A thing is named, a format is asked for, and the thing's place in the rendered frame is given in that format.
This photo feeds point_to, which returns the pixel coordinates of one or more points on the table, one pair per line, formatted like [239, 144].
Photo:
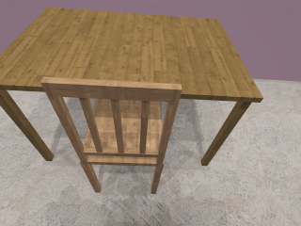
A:
[196, 53]

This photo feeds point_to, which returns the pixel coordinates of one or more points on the chair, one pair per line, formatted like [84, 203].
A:
[125, 128]

